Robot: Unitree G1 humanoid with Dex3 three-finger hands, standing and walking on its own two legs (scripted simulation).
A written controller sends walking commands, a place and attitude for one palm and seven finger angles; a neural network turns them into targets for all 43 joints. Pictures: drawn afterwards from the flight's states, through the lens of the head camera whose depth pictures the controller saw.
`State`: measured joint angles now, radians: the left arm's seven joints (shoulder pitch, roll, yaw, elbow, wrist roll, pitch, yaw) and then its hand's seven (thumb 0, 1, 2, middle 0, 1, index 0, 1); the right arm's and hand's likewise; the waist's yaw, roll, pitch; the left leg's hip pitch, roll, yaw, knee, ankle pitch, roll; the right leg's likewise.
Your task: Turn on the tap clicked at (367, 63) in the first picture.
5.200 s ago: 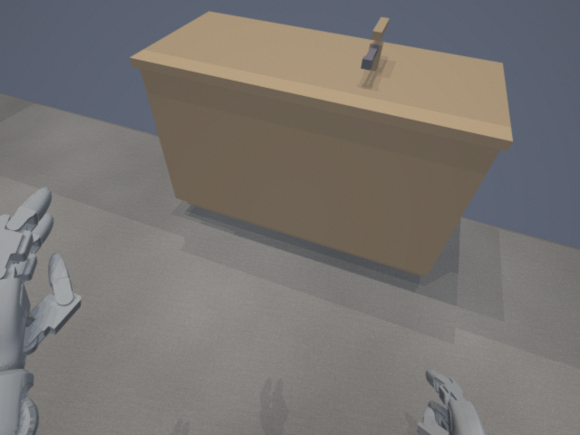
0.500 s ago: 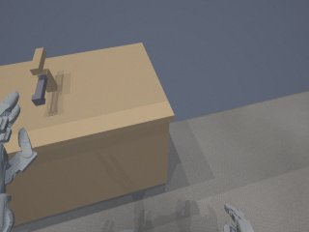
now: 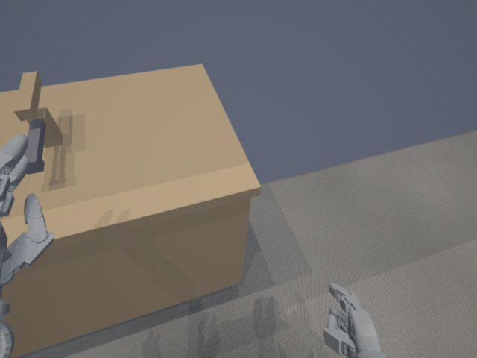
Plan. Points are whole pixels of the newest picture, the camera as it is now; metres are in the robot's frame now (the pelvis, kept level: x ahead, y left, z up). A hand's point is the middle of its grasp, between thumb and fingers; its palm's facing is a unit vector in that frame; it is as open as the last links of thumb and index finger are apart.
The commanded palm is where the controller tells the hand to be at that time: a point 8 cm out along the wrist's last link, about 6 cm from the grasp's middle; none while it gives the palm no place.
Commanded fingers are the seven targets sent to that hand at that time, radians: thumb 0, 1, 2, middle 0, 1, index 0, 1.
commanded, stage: come to a stop and stand still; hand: left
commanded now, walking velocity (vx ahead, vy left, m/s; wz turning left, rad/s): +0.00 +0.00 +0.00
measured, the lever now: (32, 163) +0.41 +0.43 +0.05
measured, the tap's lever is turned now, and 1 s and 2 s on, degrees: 0 0 0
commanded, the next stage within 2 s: look again from close up in 1.26 s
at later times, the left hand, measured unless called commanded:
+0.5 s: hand (3, 207) +0.22 +0.27 +0.22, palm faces +0.48 -0.76 -0.43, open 7.4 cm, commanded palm +0.12 +0.26 +0.18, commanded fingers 0.00 0.90 0.90 -0.20 -0.30 -0.20 -0.30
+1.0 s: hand (19, 221) +0.23 +0.29 +0.17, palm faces +0.37 -0.86 -0.35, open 7.4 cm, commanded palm +0.17 +0.32 +0.18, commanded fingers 0.00 0.90 0.90 -0.20 -0.30 -0.20 -0.30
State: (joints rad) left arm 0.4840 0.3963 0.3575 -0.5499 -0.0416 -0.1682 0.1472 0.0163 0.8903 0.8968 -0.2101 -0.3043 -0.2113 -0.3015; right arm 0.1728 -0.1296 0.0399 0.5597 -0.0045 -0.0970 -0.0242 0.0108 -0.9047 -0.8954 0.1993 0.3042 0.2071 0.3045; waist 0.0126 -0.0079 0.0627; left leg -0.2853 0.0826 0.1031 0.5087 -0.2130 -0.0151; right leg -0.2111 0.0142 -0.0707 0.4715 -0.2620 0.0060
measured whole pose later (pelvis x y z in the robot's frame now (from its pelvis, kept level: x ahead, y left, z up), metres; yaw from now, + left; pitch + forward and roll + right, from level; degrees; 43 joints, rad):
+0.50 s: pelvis -0.04 -0.02 +0.00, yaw -1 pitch -1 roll -1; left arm 0.13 0.52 0.47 -0.27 -0.05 -0.24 0.08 0.02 0.88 0.90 -0.22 -0.31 -0.22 -0.30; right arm 0.22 -0.23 -0.01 0.63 0.02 -0.11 -0.03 0.01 -0.91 -0.90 0.20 0.30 0.20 0.30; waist 0.05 0.00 0.08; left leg -0.28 0.04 0.01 0.50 -0.20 -0.01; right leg -0.25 0.05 -0.08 0.43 -0.17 -0.06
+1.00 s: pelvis +0.00 +0.04 +0.01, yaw -2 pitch +1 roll -1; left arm 0.36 0.36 0.36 -0.44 -0.02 -0.25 0.08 0.02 0.89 0.90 -0.21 -0.30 -0.21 -0.30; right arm 0.19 -0.16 0.05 0.59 -0.01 -0.17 -0.01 0.01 -0.90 -0.90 0.20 0.30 0.21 0.30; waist 0.04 -0.05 0.04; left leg -0.23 -0.03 0.04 0.45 -0.24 0.06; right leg -0.20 -0.01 -0.01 0.39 -0.20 0.02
